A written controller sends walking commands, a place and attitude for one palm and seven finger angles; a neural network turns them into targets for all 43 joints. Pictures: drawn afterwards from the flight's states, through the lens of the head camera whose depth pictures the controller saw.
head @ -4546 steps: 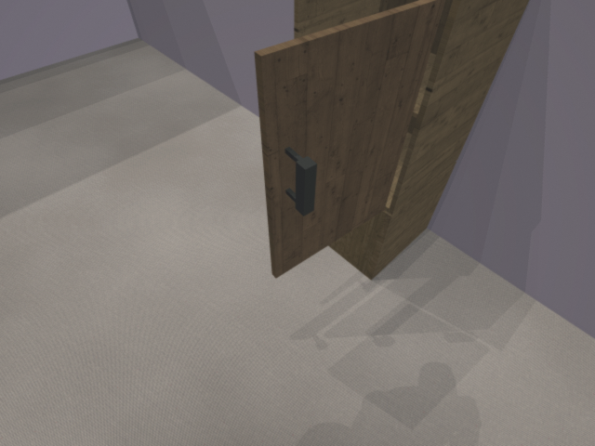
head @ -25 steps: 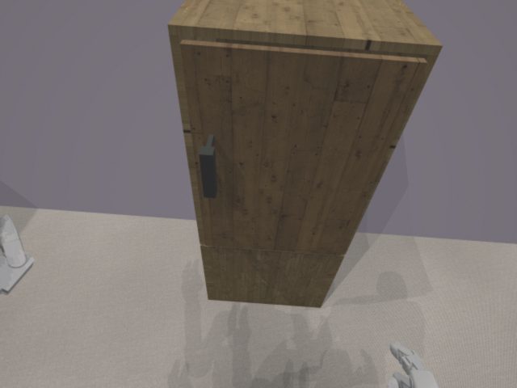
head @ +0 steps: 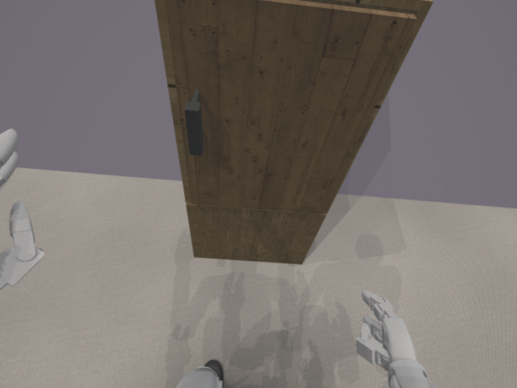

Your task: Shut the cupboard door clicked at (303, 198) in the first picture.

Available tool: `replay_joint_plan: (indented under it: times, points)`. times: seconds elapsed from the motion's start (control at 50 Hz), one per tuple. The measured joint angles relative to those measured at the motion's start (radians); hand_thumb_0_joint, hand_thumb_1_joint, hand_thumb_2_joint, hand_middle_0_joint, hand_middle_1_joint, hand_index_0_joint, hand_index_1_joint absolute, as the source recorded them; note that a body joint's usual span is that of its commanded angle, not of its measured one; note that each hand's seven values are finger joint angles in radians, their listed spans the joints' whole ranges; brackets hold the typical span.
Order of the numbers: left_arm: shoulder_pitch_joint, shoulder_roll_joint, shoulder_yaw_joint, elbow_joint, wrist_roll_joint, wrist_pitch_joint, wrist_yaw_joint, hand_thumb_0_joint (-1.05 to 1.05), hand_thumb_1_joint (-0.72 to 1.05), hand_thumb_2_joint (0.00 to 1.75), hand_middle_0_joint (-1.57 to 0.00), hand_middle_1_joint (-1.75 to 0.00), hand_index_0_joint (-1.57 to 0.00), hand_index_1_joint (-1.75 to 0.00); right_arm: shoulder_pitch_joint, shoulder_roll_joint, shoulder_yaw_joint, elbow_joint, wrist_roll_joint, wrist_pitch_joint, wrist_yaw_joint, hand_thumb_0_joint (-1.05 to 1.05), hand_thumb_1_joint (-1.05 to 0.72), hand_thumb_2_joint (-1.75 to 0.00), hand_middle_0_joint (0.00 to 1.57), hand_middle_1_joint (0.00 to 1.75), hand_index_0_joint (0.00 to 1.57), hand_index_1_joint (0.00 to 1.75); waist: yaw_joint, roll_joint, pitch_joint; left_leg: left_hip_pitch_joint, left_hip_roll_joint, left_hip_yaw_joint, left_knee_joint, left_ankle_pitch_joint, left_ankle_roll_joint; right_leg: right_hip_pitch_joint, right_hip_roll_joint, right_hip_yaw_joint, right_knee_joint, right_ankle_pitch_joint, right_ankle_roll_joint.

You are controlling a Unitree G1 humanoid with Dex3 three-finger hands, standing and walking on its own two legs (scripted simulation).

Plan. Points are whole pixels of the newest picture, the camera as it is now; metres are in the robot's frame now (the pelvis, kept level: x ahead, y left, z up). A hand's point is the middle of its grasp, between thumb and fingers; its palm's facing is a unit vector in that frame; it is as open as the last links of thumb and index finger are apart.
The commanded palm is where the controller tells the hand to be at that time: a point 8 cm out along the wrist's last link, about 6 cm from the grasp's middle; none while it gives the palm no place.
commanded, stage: step back with the hand held close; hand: left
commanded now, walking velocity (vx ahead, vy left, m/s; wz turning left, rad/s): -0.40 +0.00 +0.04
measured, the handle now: (196, 122) +0.60 +0.17 +0.02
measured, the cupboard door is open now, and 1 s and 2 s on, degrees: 0 0 0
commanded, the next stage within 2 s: stop stepping back and stand still in 0.14 s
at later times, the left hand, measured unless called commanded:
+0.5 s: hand out of the picture +0.06 +0.29 +0.18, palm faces +0.44 -0.78 -0.44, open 7.4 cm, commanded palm +0.01 +0.32 +0.19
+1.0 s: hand out of the picture +0.03 +0.30 +0.18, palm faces +0.44 -0.76 -0.47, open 7.4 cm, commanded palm -0.03 +0.33 +0.19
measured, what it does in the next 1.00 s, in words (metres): walks backwards: left foot, then right foot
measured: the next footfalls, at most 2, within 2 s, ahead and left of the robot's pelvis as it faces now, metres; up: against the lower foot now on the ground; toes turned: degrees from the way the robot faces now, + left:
left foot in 0.26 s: +0.02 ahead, +0.11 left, +0.00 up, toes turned +2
right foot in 0.52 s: -0.12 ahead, -0.06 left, +0.00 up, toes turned -1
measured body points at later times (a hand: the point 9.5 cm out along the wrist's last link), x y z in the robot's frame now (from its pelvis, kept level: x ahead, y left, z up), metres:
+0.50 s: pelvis -0.12 +0.01 +0.01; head -0.13 +0.05 +0.46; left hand +0.03 +0.33 +0.20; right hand +0.03 -0.20 -0.06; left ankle -0.02 +0.11 -0.72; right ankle -0.20 -0.09 -0.72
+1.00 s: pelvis -0.16 +0.03 +0.00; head -0.18 +0.04 +0.45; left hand +0.00 +0.33 +0.20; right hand -0.02 -0.19 -0.08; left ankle -0.10 +0.14 -0.72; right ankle -0.16 -0.06 -0.73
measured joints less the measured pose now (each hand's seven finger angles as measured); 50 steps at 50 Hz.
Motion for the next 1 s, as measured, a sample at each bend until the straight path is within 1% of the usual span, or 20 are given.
replay_joint_plan:
  times: [0.04, 0.08, 0.14, 0.18, 0.22, 0.26, 0.32, 0.36, 0.4, 0.48, 0.52, 0.56, 0.62, 0.66, 0.74, 0.76, 0.82, 0.86, 0.96, 1.0]
  points:
    - [0.042, 0.035, 0.011, -0.014, -0.006, -0.003, -0.012, 0.02, 0.89, 0.90, -0.21, -0.31, -0.21, -0.30, 0.008, 0.001, 0.005, -0.026, 0.009, 0.019, -0.001, 0.01, -0.90, -0.90, 0.20, 0.30, 0.21, 0.30, -0.016, 0.013, -0.014, -0.002, 0.011, -0.012, 0.004, 0.007, -0.010, -0.001, 0.014, -0.009, 0.004, 0.011, -0.014]
    - [0.082, 0.066, 0.021, -0.010, -0.003, -0.011, -0.016, 0.01, 0.89, 0.90, -0.22, -0.31, -0.21, -0.30, 0.040, -0.003, 0.001, -0.040, 0.016, 0.037, -0.006, 0.01, -0.90, -0.90, 0.20, 0.30, 0.21, 0.30, -0.022, 0.007, -0.046, -0.025, -0.006, -0.031, 0.086, -0.138, -0.034, 0.000, 0.008, -0.013, 0.003, 0.018, -0.024]
    - [0.104, 0.075, 0.037, 0.025, 0.013, -0.004, -0.001, 0.01, 0.88, 0.90, -0.22, -0.31, -0.22, -0.30, 0.095, -0.020, -0.013, -0.021, 0.005, 0.068, -0.017, 0.01, -0.90, -0.90, 0.20, 0.30, 0.21, 0.30, 0.001, -0.028, -0.106, -0.047, -0.062, -0.054, 0.328, -0.316, -0.061, -0.001, -0.026, 0.009, -0.022, 0.042, -0.026]
    - [0.081, 0.052, 0.038, 0.062, 0.021, 0.013, 0.018, 0.01, 0.88, 0.90, -0.22, -0.31, -0.22, -0.30, 0.122, -0.040, -0.018, -0.011, 0.004, 0.088, -0.032, 0.01, -0.90, -0.90, 0.20, 0.30, 0.21, 0.30, 0.012, -0.038, -0.121, -0.010, -0.069, -0.051, 0.361, -0.343, -0.068, -0.002, -0.044, 0.017, -0.040, 0.063, -0.017]
    - [0.033, 0.018, 0.022, 0.092, 0.024, 0.035, 0.034, 0.01, 0.88, 0.90, -0.22, -0.31, -0.22, -0.30, 0.138, -0.065, -0.023, -0.004, 0.009, 0.093, -0.045, 0.01, -0.90, -0.90, 0.20, 0.30, 0.21, 0.30, 0.014, -0.029, -0.112, 0.065, -0.061, -0.057, 0.255, -0.304, -0.067, -0.014, -0.052, 0.006, -0.040, 0.078, -0.004]
    - [-0.011, -0.011, 0.000, 0.096, 0.022, 0.050, 0.043, 0.01, 0.89, 0.90, -0.21, -0.31, -0.21, -0.30, 0.145, -0.095, -0.033, -0.006, 0.018, 0.087, -0.055, 0.01, -0.90, -0.90, 0.20, 0.30, 0.21, 0.30, 0.006, 0.003, -0.089, 0.143, -0.039, -0.069, 0.087, -0.181, -0.046, -0.043, -0.046, -0.022, -0.011, 0.079, 0.011]
    - [-0.013, -0.007, 0.001, 0.093, 0.007, 0.052, 0.037, 0.01, 0.89, 0.90, -0.21, -0.31, -0.21, -0.30, 0.126, -0.069, -0.038, 0.007, 0.027, 0.078, -0.052, 0.01, -0.90, -0.90, 0.20, 0.30, 0.21, 0.30, 0.006, -0.044, -0.039, 0.140, -0.069, -0.041, 0.052, -0.153, -0.006, -0.078, -0.072, 0.001, 0.040, 0.056, 0.030]
    - [0.028, -0.005, 0.007, 0.073, 0.006, 0.063, 0.030, 0.01, 0.89, 0.90, -0.21, -0.31, -0.21, -0.30, 0.137, -0.047, -0.029, -0.006, 0.018, 0.052, -0.046, 0.01, -0.91, -0.90, 0.20, 0.30, 0.21, 0.30, -0.005, -0.043, -0.039, 0.133, -0.061, -0.034, 0.030, -0.124, 0.000, -0.098, -0.054, 0.004, 0.147, -0.027, 0.033]
    - [0.059, -0.002, 0.008, 0.051, 0.010, 0.067, 0.027, 0.02, 0.89, 0.90, -0.21, -0.31, -0.21, -0.30, 0.161, -0.026, -0.018, -0.013, 0.015, 0.020, -0.039, 0.01, -0.90, -0.90, 0.20, 0.30, 0.21, 0.30, -0.015, -0.033, -0.050, 0.127, -0.048, -0.042, 0.009, -0.102, 0.001, -0.071, -0.037, -0.009, 0.186, -0.064, 0.031]
    - [0.081, 0.011, 0.023, 0.029, 0.012, 0.069, 0.035, 0.02, 0.89, 0.90, -0.21, -0.31, -0.21, -0.30, 0.204, 0.013, 0.015, -0.006, 0.010, -0.008, -0.029, 0.01, -0.90, -0.90, 0.20, 0.30, 0.21, 0.30, -0.025, -0.043, -0.094, 0.107, -0.052, -0.043, -0.031, -0.108, -0.021, 0.085, -0.040, -0.053, 0.005, -0.099, 0.007]
    - [0.075, 0.013, 0.036, 0.032, 0.009, 0.071, 0.037, 0.02, 0.89, 0.90, -0.21, -0.31, -0.21, -0.30, 0.197, 0.017, 0.028, -0.002, 0.002, -0.010, -0.022, 0.01, -0.90, -0.90, 0.20, 0.30, 0.21, 0.30, -0.017, -0.051, -0.105, 0.071, -0.061, -0.024, -0.016, -0.124, -0.035, 0.129, -0.052, -0.053, -0.091, -0.066, -0.027]
    - [0.048, -0.004, 0.021, 0.051, 0.001, 0.078, 0.034, 0.01, 0.89, 0.90, -0.21, -0.31, -0.21, -0.30, 0.181, 0.003, 0.026, 0.021, -0.004, 0.000, -0.017, 0.01, -0.90, -0.90, 0.20, 0.30, 0.21, 0.30, -0.010, -0.013, -0.087, 0.045, -0.046, -0.033, 0.056, -0.198, -0.045, 0.121, -0.036, -0.059, -0.077, -0.001, -0.043]
    - [0.035, -0.025, -0.013, 0.073, 0.002, 0.091, 0.038, 0.01, 0.89, 0.90, -0.21, -0.31, -0.21, -0.30, 0.207, -0.013, 0.016, 0.057, 0.009, 0.026, -0.015, 0.01, -0.90, -0.90, 0.20, 0.30, 0.21, 0.30, 0.013, -0.006, -0.110, 0.012, -0.050, -0.038, 0.303, -0.280, -0.052, 0.126, -0.039, -0.048, -0.048, -0.019, -0.052]
    - [0.019, -0.045, -0.027, 0.099, 0.012, 0.085, 0.043, 0.01, 0.89, 0.90, -0.21, -0.31, -0.21, -0.30, 0.233, -0.026, 0.011, 0.072, 0.014, 0.035, -0.020, 0.01, -0.90, -0.90, 0.20, 0.30, 0.21, 0.30, 0.019, -0.014, -0.128, 0.032, -0.042, -0.024, 0.360, -0.303, -0.047, 0.137, -0.051, -0.043, -0.044, -0.026, -0.043]
    - [-0.053, -0.068, -0.037, 0.130, 0.026, 0.081, 0.056, 0.01, 0.89, 0.90, -0.21, -0.31, -0.21, -0.30, 0.265, -0.067, -0.005, 0.068, 0.019, 0.026, -0.040, 0.01, -0.90, -0.90, 0.20, 0.30, 0.21, 0.30, 0.000, -0.010, -0.122, 0.163, -0.006, -0.007, 0.158, -0.298, -0.025, 0.119, -0.072, -0.074, 0.045, -0.077, -0.014]
    - [-0.067, -0.068, -0.030, 0.128, 0.024, 0.079, 0.059, 0.01, 0.89, 0.90, -0.21, -0.31, -0.21, -0.30, 0.255, -0.074, -0.012, 0.066, 0.020, 0.022, -0.046, 0.01, -0.90, -0.90, 0.20, 0.30, 0.21, 0.30, -0.009, -0.011, -0.106, 0.159, -0.013, -0.006, 0.150, -0.242, -0.020, 0.098, -0.083, -0.077, 0.097, -0.102, -0.009]
    - [-0.061, -0.053, 0.014, 0.133, 0.013, 0.072, 0.059, 0.01, 0.89, 0.90, -0.21, -0.31, -0.21, -0.30, 0.202, -0.054, -0.018, 0.061, 0.016, 0.007, -0.051, 0.01, -0.90, -0.90, 0.20, 0.30, 0.21, 0.30, -0.019, -0.035, -0.059, 0.160, -0.026, 0.032, 0.164, -0.215, -0.011, 0.004, -0.085, -0.031, 0.272, -0.163, -0.002]
    - [-0.041, -0.033, 0.030, 0.128, 0.011, 0.074, 0.053, 0.01, 0.89, 0.90, -0.21, -0.31, -0.21, -0.30, 0.189, -0.027, -0.011, 0.047, 0.010, -0.011, -0.045, 0.01, -0.90, -0.90, 0.20, 0.30, 0.21, 0.30, -0.031, -0.040, -0.042, 0.179, -0.025, 0.040, 0.120, -0.193, -0.010, -0.047, -0.078, -0.033, 0.331, -0.151, 0.001]
    - [0.036, -0.009, 0.021, 0.087, 0.017, 0.073, 0.043, 0.02, 0.89, 0.90, -0.21, -0.31, -0.21, -0.30, 0.201, 0.007, 0.019, 0.006, 0.009, -0.019, -0.023, 0.01, -0.90, -0.90, 0.20, 0.30, 0.21, 0.30, -0.033, -0.015, -0.043, 0.193, -0.004, 0.036, 0.063, -0.180, -0.026, -0.006, -0.076, -0.109, 0.122, -0.099, -0.004]
    - [0.052, -0.006, 0.015, 0.082, 0.024, 0.071, 0.040, 0.01, 0.89, 0.90, -0.21, -0.31, -0.21, -0.30, 0.202, 0.006, 0.023, -0.005, 0.008, -0.008, -0.021, 0.01, -0.90, -0.90, 0.20, 0.30, 0.21, 0.30, -0.027, -0.002, -0.047, 0.163, -0.004, 0.030, 0.114, -0.253, -0.031, 0.013, -0.072, -0.111, 0.049, -0.027, -0.033]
